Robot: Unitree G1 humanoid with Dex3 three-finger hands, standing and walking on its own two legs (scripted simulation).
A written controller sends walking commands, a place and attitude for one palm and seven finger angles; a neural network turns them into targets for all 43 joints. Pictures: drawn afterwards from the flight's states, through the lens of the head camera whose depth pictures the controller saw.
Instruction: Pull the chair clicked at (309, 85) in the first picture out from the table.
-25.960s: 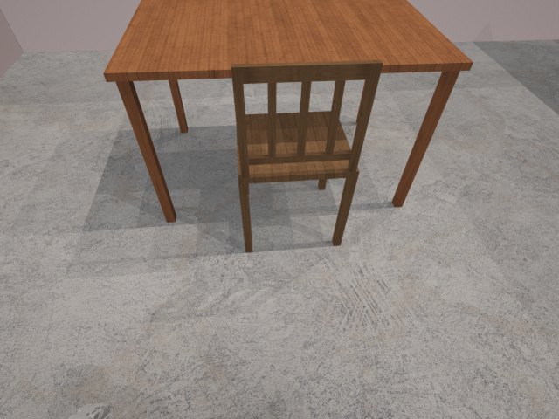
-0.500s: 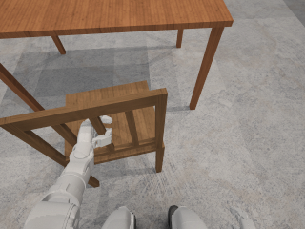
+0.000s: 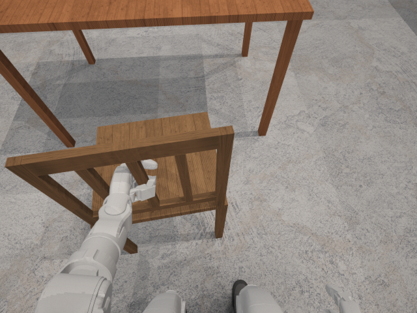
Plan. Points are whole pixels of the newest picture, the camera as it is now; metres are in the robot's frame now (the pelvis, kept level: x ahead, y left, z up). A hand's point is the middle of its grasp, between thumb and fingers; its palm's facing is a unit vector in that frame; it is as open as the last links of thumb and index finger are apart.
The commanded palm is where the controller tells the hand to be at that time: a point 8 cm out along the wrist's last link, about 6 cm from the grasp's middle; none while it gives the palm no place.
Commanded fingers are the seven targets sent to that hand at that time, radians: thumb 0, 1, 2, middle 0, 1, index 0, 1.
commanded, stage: step backward, pulling the chair out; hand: left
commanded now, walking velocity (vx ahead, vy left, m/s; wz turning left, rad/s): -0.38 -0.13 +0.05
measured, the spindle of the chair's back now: (145, 185) +0.39 +0.15 -0.10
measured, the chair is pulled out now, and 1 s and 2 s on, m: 0.38 0.64 0.64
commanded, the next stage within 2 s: stop walking, hand still on the chair in 0.44 s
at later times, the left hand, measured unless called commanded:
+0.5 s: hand (145, 245) +0.24 +0.13 -0.06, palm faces -0.01 -0.98 -0.18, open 5.6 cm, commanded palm +0.24 +0.18 -0.05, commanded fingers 0.00 0.90 0.90 -0.50 -1.45 -0.50 -1.45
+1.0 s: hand out of the picture +0.12 +0.13 -0.06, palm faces -0.03 -0.98 -0.17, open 5.6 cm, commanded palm +0.10 +0.18 -0.04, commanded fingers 0.00 0.90 0.90 -0.50 -1.45 -0.50 -1.45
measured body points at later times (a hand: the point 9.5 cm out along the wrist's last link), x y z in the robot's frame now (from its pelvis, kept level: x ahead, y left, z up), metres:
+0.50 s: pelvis -0.12 +0.00 +0.00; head -0.05 -0.01 +0.44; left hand +0.24 +0.18 -0.04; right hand -0.03 -0.27 -0.13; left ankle -0.10 +0.14 -0.73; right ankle -0.05 -0.13 -0.73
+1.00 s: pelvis -0.15 +0.00 +0.01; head -0.15 -0.01 +0.46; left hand +0.11 +0.18 -0.04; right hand -0.05 -0.25 -0.11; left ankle -0.10 +0.14 -0.73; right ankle -0.12 -0.13 -0.73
